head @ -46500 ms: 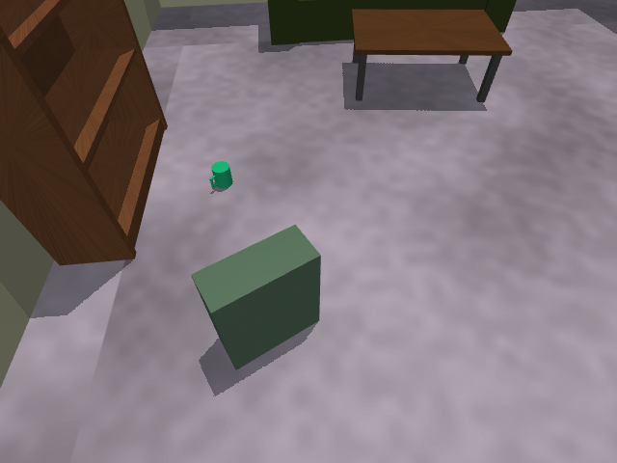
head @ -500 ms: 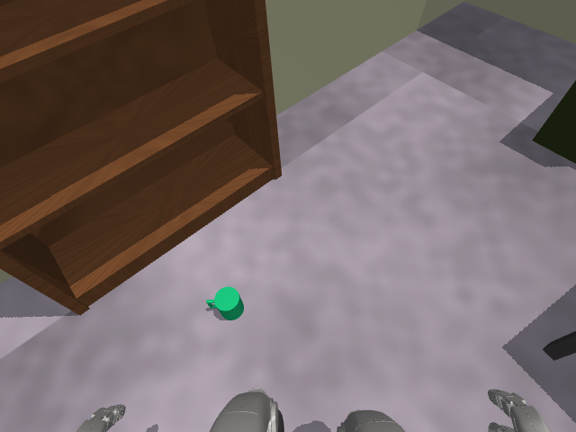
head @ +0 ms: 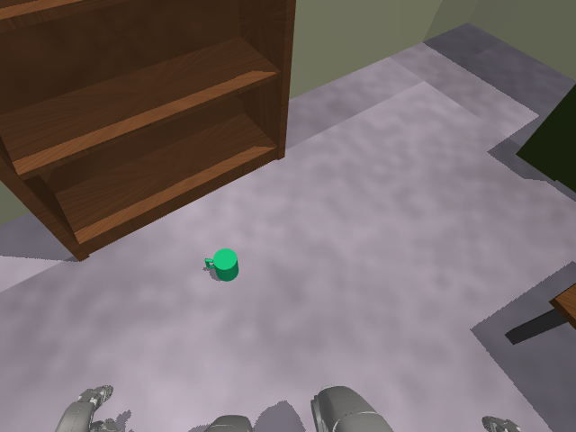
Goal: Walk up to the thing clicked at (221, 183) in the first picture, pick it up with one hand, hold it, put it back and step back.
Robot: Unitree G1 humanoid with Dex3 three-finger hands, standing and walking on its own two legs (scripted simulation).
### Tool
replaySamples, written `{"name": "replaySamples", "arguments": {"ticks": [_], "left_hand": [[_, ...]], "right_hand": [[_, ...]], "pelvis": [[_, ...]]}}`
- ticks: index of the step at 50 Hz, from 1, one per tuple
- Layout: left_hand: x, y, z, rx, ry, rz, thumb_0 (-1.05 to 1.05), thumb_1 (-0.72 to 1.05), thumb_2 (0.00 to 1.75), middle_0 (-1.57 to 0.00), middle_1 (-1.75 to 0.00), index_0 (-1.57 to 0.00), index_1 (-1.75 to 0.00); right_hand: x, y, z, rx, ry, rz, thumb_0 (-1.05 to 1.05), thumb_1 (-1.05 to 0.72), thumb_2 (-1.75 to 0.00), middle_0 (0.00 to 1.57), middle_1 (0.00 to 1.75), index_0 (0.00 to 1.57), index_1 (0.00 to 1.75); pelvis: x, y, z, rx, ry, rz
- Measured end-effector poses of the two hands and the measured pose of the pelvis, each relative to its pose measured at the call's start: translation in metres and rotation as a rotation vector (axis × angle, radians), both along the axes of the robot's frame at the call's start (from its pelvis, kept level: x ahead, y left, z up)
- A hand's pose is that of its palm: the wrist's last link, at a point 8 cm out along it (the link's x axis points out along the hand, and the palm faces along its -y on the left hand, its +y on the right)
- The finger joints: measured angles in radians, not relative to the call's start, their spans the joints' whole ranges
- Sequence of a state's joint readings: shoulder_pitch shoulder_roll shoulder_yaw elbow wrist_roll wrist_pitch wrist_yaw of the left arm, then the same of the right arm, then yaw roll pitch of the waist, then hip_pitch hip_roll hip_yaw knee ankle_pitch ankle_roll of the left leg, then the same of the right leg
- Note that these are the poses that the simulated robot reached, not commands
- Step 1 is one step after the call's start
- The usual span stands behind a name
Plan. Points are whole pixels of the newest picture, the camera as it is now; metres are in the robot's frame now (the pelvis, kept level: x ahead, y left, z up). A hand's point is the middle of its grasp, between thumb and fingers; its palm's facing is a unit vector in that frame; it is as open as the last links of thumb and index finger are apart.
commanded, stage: step back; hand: left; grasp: from above
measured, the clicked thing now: (221, 264) +0.67 +0.23 -0.72
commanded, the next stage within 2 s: none
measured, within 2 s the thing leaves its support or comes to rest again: neither
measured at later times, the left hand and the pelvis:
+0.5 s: hand out of the picture -0.05 +0.23 -0.13, palm faces -0.01 -0.90 -0.44, open 7.4 cm; pelvis -0.17 -0.04 -0.01, yaw +0 degrees
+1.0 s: hand out of the picture -0.27 +0.22 -0.17, palm faces -0.04 -0.92 -0.40, open 7.4 cm; pelvis -0.35 -0.05 -0.02, yaw -3 degrees
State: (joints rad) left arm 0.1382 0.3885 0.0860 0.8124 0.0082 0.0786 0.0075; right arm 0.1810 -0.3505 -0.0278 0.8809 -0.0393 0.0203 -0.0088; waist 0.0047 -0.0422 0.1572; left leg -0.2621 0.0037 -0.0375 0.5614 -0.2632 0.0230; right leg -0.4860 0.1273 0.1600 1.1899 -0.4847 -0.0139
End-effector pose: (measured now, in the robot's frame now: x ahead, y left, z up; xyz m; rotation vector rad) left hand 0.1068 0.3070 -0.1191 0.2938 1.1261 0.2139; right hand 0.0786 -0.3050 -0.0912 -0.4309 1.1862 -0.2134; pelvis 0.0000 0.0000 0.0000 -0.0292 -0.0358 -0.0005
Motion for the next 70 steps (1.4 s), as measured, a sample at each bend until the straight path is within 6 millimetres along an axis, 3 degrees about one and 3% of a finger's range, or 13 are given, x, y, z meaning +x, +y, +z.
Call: {"name": "replaySamples", "arguments": {"ticks": [6,11,14,18,23,28,32,37,42,49,55,63,70], "left_hand": [[-0.056,0.001,-0.005,0.041,0.068,-0.012,0.01,0.9,0.9,-0.21,-0.3,-0.21,-0.3],[-0.096,-0.013,-0.008,0.078,0.095,-0.043,0.01,0.9,0.9,-0.21,-0.3,-0.21,-0.3],[-0.124,-0.029,0.0,0.076,0.089,-0.042,0.01,0.91,0.9,-0.21,-0.3,-0.21,-0.3],[-0.155,-0.038,0.018,0.083,0.081,-0.034,0.01,0.9,0.9,-0.21,-0.3,-0.21,-0.3],[-0.166,-0.037,0.028,0.106,0.024,-0.03,0.01,0.9,0.9,-0.21,-0.3,-0.21,-0.3],[-0.173,-0.029,0.019,0.104,-0.072,-0.032,0.01,0.9,0.9,-0.21,-0.3,-0.21,-0.3],[-0.194,-0.023,0.001,0.064,-0.096,-0.019,0.01,0.9,0.9,-0.21,-0.3,-0.21,-0.3],[-0.24,-0.031,-0.001,0.011,-0.025,-0.001,0.01,0.9,0.9,-0.21,-0.3,-0.21,-0.3],[-0.293,-0.032,-0.004,0.015,0.02,0.005,0.01,0.9,0.9,-0.21,-0.3,-0.21,-0.3],[-0.37,-0.045,-0.011,0.068,0.1,-0.03,0.01,0.9,0.9,-0.21,-0.3,-0.21,-0.3],[-0.432,-0.058,0.009,0.081,0.12,0.003,0.01,0.9,0.9,-0.21,-0.3,-0.21,-0.3],[-0.452,-0.041,0.021,0.098,0.036,0.042,0.01,0.9,0.9,-0.21,-0.3,-0.21,-0.3],[-0.459,-0.03,0.011,0.058,0.057,0.05,0.01,0.9,0.9,-0.21,-0.3,-0.21,-0.3]], "right_hand": [[-0.009,-0.012,0.001,-0.003,-0.1,0.007,0.01,-0.9,-0.9,0.21,0.3,0.21,0.3],[-0.033,-0.034,-0.017,0.02,-0.162,-0.001,0.01,-0.9,-0.9,0.21,0.3,0.21,0.3],[-0.059,-0.045,-0.03,0.042,-0.148,-0.033,0.01,-0.9,-0.9,0.21,0.3,0.21,0.3],[-0.101,-0.049,-0.03,0.072,-0.091,-0.062,0.01,-0.9,-0.9,0.21,0.3,0.21,0.3],[-0.16,-0.052,-0.034,0.061,-0.003,-0.059,0.01,-0.9,-0.9,0.21,0.3,0.21,0.3],[-0.21,-0.044,-0.039,0.031,0.089,-0.024,0.01,-0.9,-0.9,0.21,0.3,0.21,0.3],[-0.243,-0.032,-0.035,0.016,0.103,-0.01,0.01,-0.9,-0.9,0.21,0.3,0.21,0.3],[-0.269,-0.029,-0.013,0.004,0.063,-0.001,0.01,-0.9,-0.9,0.21,0.3,0.21,0.3],[-0.272,-0.038,-0.002,-0.014,-0.021,0.015,0.01,-0.9,-0.9,0.21,0.3,0.21,0.3],[-0.289,-0.063,-0.018,0.015,-0.147,0.022,0.01,-0.9,-0.9,0.21,0.3,0.21,0.3],[-0.343,-0.069,-0.026,0.074,-0.099,-0.032,0.01,-0.9,-0.9,0.21,0.3,0.21,0.3],[-0.419,-0.065,-0.038,0.07,0.063,-0.016,0.01,-0.9,-0.9,0.21,0.3,0.21,0.3],[-0.444,-0.046,-0.025,0.077,0.048,-0.033,0.01,-0.9,-0.9,0.21,0.3,0.21,0.3]], "pelvis": [[-0.039,-0.01,-0.005,0.012,0.001,-0.046],[-0.08,-0.025,-0.021,0.03,-0.014,-0.085],[-0.102,-0.032,-0.021,-0.013,-0.036,-0.053],[-0.123,-0.038,-0.009,0.064,-0.023,-0.067],[-0.152,-0.039,-0.005,0.062,0.009,-0.029],[-0.19,-0.034,-0.014,0.036,0.012,0.036],[-0.224,-0.029,-0.02,0.076,-0.019,0.039],[-0.252,-0.028,-0.006,0.007,-0.012,0.043],[-0.285,-0.035,-0.004,0.006,0.007,0.006],[-0.342,-0.053,-0.021,0.015,-0.011,-0.06],[-0.37,-0.063,-0.01,0.049,-0.024,-0.061],[-0.394,-0.055,-0.009,0.035,0.004,0.023],[-0.401,-0.047,-0.004,0.053,-0.015,0.032]]}}
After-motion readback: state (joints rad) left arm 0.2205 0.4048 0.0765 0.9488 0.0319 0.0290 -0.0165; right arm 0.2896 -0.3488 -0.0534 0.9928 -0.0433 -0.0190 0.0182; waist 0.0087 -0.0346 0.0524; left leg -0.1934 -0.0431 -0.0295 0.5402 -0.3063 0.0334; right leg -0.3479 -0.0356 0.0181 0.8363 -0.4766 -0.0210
